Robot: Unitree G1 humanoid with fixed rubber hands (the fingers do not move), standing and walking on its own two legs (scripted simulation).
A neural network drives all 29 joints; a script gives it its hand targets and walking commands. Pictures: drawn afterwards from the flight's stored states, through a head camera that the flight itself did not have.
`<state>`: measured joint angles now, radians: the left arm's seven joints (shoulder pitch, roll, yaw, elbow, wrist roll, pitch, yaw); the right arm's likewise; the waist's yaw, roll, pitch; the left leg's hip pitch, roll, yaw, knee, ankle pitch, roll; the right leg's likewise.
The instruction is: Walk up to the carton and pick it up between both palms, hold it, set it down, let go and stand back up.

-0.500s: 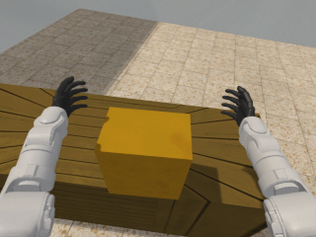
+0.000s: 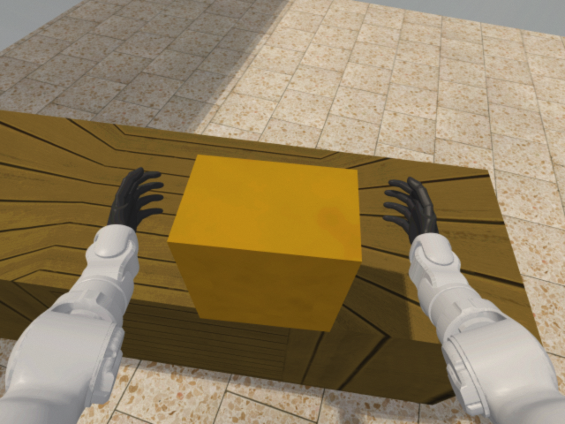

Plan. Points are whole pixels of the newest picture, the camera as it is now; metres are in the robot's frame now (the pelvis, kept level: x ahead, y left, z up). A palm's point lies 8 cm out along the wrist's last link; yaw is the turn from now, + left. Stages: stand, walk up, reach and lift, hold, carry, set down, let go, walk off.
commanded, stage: reach and lift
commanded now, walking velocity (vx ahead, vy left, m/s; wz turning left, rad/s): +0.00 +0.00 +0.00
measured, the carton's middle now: (270, 252) +0.41 +0.03 -0.06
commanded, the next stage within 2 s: none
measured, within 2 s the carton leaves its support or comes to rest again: neither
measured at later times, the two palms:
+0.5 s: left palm (149, 240) +0.40 +0.22 +0.00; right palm (414, 247) +0.40 -0.21 -0.01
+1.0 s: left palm (161, 245) +0.40 +0.20 -0.01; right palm (385, 248) +0.40 -0.16 -0.01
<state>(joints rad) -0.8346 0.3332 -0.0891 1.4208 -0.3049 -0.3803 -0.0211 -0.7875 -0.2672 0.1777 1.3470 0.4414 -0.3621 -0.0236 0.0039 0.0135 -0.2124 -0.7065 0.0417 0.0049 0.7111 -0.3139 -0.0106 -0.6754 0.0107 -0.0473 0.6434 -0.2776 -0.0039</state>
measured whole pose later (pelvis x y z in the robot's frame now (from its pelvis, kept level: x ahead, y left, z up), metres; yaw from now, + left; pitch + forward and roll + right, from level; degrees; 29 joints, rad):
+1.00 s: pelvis -0.02 +0.00 -0.03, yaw +0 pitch +25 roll -2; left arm -0.87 0.24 0.00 1.48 -0.21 -0.53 0.02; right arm -0.86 -0.12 0.05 1.45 0.27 -0.52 -0.10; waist -0.01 0.00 -0.26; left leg -0.96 0.04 -0.01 0.89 -0.36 -0.02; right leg -0.94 0.01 -0.06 0.83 -0.33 -0.01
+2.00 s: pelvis +0.00 +0.01 +0.00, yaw +2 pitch +21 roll -2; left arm -0.78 0.13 0.26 1.51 0.08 -0.73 0.03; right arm -0.71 -0.05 -0.45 1.34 -0.22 -0.64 -0.11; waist -0.02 0.01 -0.16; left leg -0.76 0.02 -0.03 0.67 -0.28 0.00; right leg -0.70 -0.01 -0.08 0.58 -0.25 0.00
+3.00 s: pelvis +0.00 -0.01 +0.02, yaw +1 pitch +18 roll -1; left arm -0.67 0.09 0.25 1.38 0.07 -0.69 0.05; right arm -0.63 -0.05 -0.40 1.29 -0.24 -0.65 -0.16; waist 0.01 0.00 -0.16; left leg -0.58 0.04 0.00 0.45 -0.18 -0.01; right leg -0.54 0.01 -0.05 0.37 -0.14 -0.01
